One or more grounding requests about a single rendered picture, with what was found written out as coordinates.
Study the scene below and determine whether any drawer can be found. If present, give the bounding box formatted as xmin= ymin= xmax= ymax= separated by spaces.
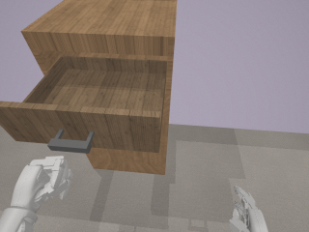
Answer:
xmin=0 ymin=56 xmax=167 ymax=153

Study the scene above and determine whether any cabinet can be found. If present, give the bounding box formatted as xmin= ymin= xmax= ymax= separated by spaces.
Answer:
xmin=20 ymin=0 xmax=178 ymax=175

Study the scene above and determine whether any robot right hand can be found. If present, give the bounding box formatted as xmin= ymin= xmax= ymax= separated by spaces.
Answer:
xmin=229 ymin=186 xmax=268 ymax=232

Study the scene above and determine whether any handle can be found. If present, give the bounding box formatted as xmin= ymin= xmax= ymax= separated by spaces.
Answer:
xmin=47 ymin=129 xmax=95 ymax=154

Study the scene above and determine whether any robot left hand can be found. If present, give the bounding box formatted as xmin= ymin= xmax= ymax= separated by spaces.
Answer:
xmin=11 ymin=156 xmax=73 ymax=213

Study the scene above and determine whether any left robot forearm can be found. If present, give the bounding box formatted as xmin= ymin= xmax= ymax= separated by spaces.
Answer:
xmin=0 ymin=206 xmax=38 ymax=232

